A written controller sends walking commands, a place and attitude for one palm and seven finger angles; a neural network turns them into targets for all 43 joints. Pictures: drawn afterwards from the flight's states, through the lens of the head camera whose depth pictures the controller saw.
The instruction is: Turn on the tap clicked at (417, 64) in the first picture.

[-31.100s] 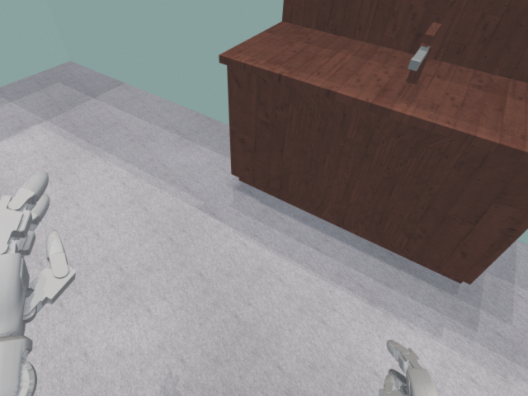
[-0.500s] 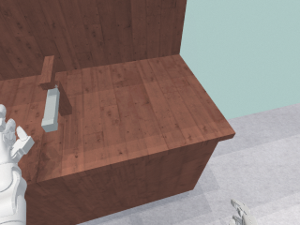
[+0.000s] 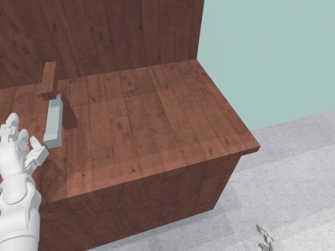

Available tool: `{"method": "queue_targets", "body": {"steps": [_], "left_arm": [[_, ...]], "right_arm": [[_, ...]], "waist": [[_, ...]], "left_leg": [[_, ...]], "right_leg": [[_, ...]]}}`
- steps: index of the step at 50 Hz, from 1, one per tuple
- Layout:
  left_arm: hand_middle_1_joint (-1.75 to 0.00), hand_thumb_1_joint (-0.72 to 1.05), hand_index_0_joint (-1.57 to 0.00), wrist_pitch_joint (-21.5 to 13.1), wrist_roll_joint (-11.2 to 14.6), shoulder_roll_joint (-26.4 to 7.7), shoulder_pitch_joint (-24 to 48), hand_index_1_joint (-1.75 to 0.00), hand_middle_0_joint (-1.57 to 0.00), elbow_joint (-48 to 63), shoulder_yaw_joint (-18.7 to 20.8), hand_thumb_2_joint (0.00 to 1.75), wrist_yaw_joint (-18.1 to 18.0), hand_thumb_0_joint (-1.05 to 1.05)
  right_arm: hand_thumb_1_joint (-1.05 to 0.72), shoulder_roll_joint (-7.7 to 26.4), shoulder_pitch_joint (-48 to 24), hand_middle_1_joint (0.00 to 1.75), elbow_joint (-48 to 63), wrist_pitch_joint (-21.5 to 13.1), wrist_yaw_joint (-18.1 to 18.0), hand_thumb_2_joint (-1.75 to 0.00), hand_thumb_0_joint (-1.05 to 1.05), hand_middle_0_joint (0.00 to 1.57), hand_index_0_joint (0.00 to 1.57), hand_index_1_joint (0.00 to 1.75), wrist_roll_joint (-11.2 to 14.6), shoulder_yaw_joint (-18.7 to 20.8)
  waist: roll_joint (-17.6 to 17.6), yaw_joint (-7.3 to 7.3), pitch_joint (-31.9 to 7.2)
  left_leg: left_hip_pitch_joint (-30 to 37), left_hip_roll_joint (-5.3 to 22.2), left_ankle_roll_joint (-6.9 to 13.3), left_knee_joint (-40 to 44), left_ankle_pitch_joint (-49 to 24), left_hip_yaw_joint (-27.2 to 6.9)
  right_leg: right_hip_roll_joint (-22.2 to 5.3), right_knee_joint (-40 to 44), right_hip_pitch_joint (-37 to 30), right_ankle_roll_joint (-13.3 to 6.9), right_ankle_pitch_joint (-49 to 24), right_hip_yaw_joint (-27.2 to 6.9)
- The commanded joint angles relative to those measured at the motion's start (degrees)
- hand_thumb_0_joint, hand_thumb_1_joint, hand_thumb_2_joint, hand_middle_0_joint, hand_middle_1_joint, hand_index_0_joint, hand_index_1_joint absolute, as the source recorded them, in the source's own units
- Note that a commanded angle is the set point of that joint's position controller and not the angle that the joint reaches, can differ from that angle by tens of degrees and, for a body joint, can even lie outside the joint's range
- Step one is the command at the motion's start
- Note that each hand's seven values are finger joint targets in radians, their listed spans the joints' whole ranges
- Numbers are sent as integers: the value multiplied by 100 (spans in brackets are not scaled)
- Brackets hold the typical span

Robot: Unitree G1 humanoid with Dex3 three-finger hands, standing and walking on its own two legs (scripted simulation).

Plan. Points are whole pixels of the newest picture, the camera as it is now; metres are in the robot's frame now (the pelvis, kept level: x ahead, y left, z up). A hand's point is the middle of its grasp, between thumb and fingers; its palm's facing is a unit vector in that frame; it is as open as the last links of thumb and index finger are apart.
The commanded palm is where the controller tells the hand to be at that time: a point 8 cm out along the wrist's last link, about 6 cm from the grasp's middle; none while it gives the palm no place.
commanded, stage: push the lever round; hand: left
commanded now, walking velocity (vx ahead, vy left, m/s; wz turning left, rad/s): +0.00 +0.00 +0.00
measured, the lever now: (53, 139) +0.33 +0.29 +0.10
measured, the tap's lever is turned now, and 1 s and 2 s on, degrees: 0 27 52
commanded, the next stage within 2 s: none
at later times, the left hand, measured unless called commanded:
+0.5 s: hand (60, 148) +0.31 +0.27 +0.09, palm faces +0.59 -0.80 -0.06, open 7.8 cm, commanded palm +0.27 +0.29 +0.10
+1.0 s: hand (84, 139) +0.34 +0.22 +0.10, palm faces +0.66 -0.74 -0.07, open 7.8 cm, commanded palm +0.29 +0.24 +0.10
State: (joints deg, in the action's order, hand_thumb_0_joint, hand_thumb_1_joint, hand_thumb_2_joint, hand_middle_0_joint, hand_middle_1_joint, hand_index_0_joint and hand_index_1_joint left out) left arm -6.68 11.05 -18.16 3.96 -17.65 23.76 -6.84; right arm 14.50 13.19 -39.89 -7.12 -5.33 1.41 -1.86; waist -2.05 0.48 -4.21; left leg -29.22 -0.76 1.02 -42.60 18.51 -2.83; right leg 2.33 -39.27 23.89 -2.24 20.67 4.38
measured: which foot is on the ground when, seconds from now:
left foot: down 0.00-1.00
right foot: down 0.00-1.00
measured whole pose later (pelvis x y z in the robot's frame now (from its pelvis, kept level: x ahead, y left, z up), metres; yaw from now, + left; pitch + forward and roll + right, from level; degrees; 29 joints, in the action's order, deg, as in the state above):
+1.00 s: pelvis +0.00 -0.02 +0.00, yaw +1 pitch +4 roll -1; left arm -1.0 3.3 -7.3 8.4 -14.1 12.2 -29.9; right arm 13.4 10.6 -39.7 -1.0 -3.3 -0.7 -1.2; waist -2.7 0.1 -5.0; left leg -27.1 -0.6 -0.2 -41.5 18.4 -3.5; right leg 2.6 -39.4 22.2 -3.4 21.4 5.0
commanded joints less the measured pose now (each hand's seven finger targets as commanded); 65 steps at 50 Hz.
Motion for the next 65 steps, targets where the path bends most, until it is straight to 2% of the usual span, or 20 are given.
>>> {"method": "queue_targets", "body": {"steps": [1,7,10,13,15,19,20,23,30,32,35,38,40,42,45,47,50,55,56,65], "left_arm": [[-15,90,-15,-512,-99,-1305,1485,-15,-15,1617,220,90,-96,0],[-15,90,-15,-441,-118,-859,1348,-15,-15,1690,-136,90,-291,0],[-15,90,-15,-404,-177,-1055,1037,-15,-15,1698,91,90,-395,0],[-15,90,-15,-366,-213,-718,1151,-15,-15,1865,-212,90,-513,0],[-15,90,-15,-312,-250,-890,1222,-15,-15,1738,-8,90,-646,0],[-15,90,-15,-308,-324,-511,1315,-15,-15,1974,-372,90,-831,0],[-15,90,-15,-315,-385,-679,1451,-15,-15,2050,-231,90,-904,0],[-15,90,-15,-294,-439,-372,1648,-15,-15,2037,-581,90,-1016,0],[-15,90,-15,-169,-560,-409,2051,-15,-15,1818,-569,90,-1358,0],[-15,90,-15,-154,-623,-153,2221,-15,-15,1780,-835,90,-1483,0],[-15,90,-15,-127,-720,-225,2070,-15,-15,1841,-691,90,-1701,0],[-15,90,-15,-84,-754,45,1812,-15,-15,1855,-878,90,-1869,0],[-15,90,-15,27,-783,-188,1734,-15,-15,1652,-630,90,-1985,0],[-15,90,-15,75,-808,142,1951,-15,-15,1703,-960,90,-2072,0],[-15,90,-15,172,-890,-21,2183,-15,-15,1617,-810,90,-2252,0],[-15,90,-15,149,-943,242,2300,-15,-15,1754,-1064,90,-2347,0],[-15,90,-15,157,-1020,262,2240,-15,-15,1758,-1060,90,-2490,0],[-15,90,-15,183,-1087,420,2469,-15,-15,1658,-1173,90,-2718,0],[-15,90,-15,185,-1094,633,2525,-15,-15,1697,-1361,90,-2754,0],[-15,90,-15,382,-1232,573,2737,-15,-15,1288,-1162,90,-3147,0]], "right_arm": [[-90,769,-479,30,830,-332,-19,-90,0,20,20,30,-11,311],[-90,776,-492,30,844,-354,19,-90,0,20,20,30,-20,335],[-90,790,-503,30,847,-330,28,-90,0,20,20,30,-35,351],[-90,743,-559,30,886,-313,64,-90,0,20,20,30,-47,328],[-90,750,-583,30,840,-259,51,-90,0,20,20,30,-53,320],[-90,692,-665,30,903,-234,87,-90,0,20,20,30,-81,309],[-90,698,-672,30,871,-215,79,-90,0,20,20,30,-85,310],[-90,687,-712,30,868,-189,89,-90,0,20,20,30,-100,295],[-90,682,-815,30,805,-59,48,-90,0,20,20,30,-123,277],[-90,654,-845,30,819,-40,65,-90,0,20,20,30,-130,270],[-90,658,-808,30,815,14,89,-90,0,20,20,30,-181,305],[-90,630,-768,30,881,68,162,-90,0,20,20,30,-195,335],[-90,655,-786,30,857,167,161,-90,0,20,20,30,-190,335],[-90,615,-851,30,911,212,173,-90,0,20,20,30,-182,325],[-90,628,-912,30,867,293,142,-90,0,20,20,30,-198,317],[-90,590,-933,30,898,309,164,-90,0,20,20,30,-214,327],[-90,593,-928,30,861,346,181,-90,0,20,20,30,-239,347],[-90,570,-982,30,805,406,187,-90,0,20,20,30,-253,370],[-90,543,-992,30,837,412,201,-90,0,20,20,30,-259,370],[-90,510,-1095,30,740,559,217,-90,0,20,20,30,-304,388]], "waist": [[-567,17,-1232],[-230,-19,-1144],[-89,88,-1176],[-152,33,-1137],[-54,52,-946],[-217,0,-1091],[-329,14,-1113],[-212,-78,-1117],[-150,-93,-1062],[-101,-128,-1102],[-247,-8,-1393],[20,9,-1541],[118,39,-1381],[145,-18,-1222],[135,-24,-1028],[12,-55,-1191],[-54,-27,-1274],[49,-73,-1271],[143,-103,-1299],[181,-45,-1261]], "left_leg": [[1021,-45,33,666,-935,-207],[1039,-14,-11,706,-944,-266],[1017,-4,-27,714,-1161,-243],[1018,-26,-43,679,-1177,-206],[878,-24,-16,709,-982,-209],[995,-45,-10,643,-997,-168],[1005,-36,-29,651,-1026,-198],[1021,-35,-12,631,-912,-213],[915,-62,32,633,-670,-196],[952,-65,28,639,-620,-220],[1054,-68,-7,599,-949,-207],[1059,-66,3,508,-1313,-141],[877,-71,18,534,-1236,-128],[865,-71,33,560,-1060,-109],[787,-73,60,612,-884,-103],[908,-79,59,569,-973,-76],[938,-66,42,558,-1064,-95],[943,-61,50,540,-1037,-82],[968,-62,47,543,-1088,-85],[868,-66,46,559,-1055,-51]], "right_leg": [[-61,570,-179,17,-1126,-239],[-46,567,-128,26,-1104,-170],[-45,550,-281,15,-1257,-160],[-62,546,-233,31,-1295,-168],[-58,606,-216,30,-1156,-180],[-79,592,-197,29,-1169,-198],[-78,576,-204,8,-1169,-208],[-91,588,-131,19,-1089,-214],[-120,674,-135,30,-933,-278],[-132,669,-117,34,-883,-267],[-124,594,-283,4,-1141,-250],[-140,552,-483,25,-1568,-237],[-150,603,-533,35,-1558,-268],[-165,656,-443,54,-1377,-269],[-170,769,-399,51,-1179,-316],[-187,735,-418,46,-1259,-320],[-183,703,-448,28,-1338,-308],[-203,740,-438,33,-1326,-328],[-215,720,-464,41,-1377,-301],[-246,814,-503,39,-1330,-326]]}}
